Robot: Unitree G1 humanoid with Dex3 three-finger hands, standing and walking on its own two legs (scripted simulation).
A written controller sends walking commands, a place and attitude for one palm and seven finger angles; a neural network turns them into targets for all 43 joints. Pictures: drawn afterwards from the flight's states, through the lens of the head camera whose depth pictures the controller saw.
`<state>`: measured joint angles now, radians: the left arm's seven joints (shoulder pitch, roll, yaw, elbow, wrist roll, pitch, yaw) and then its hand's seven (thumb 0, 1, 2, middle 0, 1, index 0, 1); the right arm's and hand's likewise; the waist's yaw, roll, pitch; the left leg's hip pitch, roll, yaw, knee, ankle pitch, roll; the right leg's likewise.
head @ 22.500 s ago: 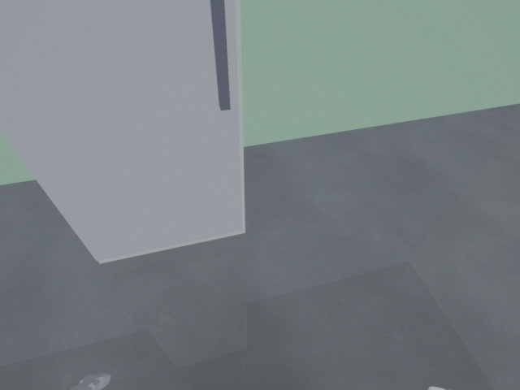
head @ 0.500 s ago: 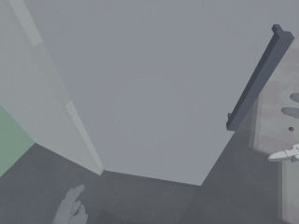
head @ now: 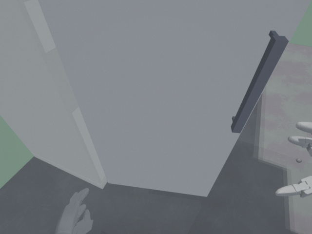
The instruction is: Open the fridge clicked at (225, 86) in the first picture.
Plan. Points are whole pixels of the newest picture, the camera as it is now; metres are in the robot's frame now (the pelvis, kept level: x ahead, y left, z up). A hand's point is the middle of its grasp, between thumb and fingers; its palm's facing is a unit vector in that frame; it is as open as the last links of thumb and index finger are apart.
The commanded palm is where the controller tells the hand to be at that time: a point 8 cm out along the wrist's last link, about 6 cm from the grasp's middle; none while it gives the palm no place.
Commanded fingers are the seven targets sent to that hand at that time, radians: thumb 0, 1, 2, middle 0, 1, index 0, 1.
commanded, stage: slip the hand off the handle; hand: right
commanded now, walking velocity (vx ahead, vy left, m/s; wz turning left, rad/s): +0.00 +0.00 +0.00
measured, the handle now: (251, 89) +0.45 -0.25 +0.16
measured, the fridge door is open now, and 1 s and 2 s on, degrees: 74 74 74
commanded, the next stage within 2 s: draw the hand back to the body in 0.16 s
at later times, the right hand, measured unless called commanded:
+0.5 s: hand (294, 154) +0.25 -0.28 +0.15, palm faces +0.18 +0.98 -0.05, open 14.7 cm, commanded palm +0.20 -0.33 +0.16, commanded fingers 0.00 0.55 -0.20 0.25 1.15 0.25 1.15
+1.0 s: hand (310, 164) +0.23 -0.29 +0.16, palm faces +0.47 +0.82 -0.32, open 13.5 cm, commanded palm +0.17 -0.32 +0.18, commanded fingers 0.00 -0.07 -0.50 0.23 0.79 0.23 0.79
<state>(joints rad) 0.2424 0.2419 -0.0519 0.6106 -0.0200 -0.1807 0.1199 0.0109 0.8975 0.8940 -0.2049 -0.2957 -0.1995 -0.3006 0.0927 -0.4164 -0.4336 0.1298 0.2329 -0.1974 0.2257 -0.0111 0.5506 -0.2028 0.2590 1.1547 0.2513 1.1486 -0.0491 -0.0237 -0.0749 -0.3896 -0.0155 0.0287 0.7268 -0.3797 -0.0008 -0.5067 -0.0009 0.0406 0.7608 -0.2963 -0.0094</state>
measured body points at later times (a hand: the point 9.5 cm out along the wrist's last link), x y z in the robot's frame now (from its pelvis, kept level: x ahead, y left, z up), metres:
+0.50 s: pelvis +0.03 +0.00 +0.01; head +0.00 +0.01 +0.46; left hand +0.21 +0.23 -0.05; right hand +0.24 -0.33 +0.15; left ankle +0.00 +0.12 -0.71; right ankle +0.06 -0.11 -0.71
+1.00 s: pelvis +0.02 +0.00 +0.02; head +0.00 +0.02 +0.47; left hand +0.22 +0.21 -0.05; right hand +0.20 -0.33 +0.17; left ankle +0.00 +0.12 -0.71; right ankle +0.06 -0.11 -0.71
